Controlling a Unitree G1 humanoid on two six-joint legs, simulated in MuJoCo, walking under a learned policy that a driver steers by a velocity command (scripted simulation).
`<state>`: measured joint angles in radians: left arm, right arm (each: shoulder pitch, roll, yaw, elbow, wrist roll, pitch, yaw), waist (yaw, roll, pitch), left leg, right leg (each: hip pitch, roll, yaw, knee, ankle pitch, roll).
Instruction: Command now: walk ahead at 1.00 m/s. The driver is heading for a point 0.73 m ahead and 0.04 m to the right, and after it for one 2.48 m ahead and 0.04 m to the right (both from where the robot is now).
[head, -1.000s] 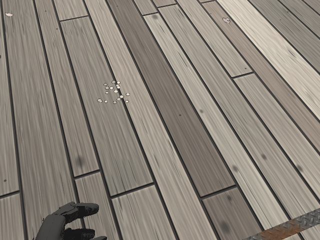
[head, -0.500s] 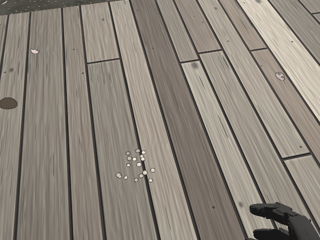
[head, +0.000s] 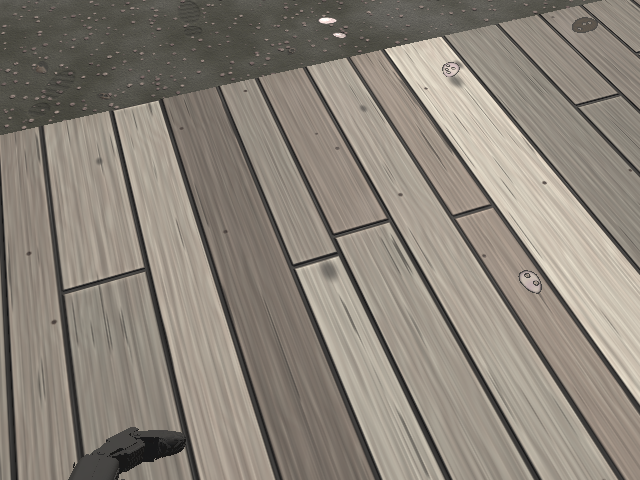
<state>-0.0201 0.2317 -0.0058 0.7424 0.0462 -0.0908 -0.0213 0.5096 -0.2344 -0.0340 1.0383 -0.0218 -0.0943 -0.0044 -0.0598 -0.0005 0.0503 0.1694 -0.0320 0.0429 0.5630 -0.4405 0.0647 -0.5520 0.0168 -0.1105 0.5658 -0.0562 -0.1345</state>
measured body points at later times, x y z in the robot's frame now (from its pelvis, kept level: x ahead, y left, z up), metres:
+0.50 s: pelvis +0.49 +0.02 +0.01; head +0.53 +0.02 +0.45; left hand +0.44 +0.28 -0.13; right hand +0.68 -0.23 -0.10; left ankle +0.61 +0.08 -0.71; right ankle +0.23 -0.09 -0.59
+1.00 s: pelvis +0.84 -0.01 +0.02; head +0.87 -0.02 +0.47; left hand +0.99 +0.23 -0.10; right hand +0.91 -0.27 -0.12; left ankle +0.75 +0.13 -0.63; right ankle +0.96 -0.08 -0.71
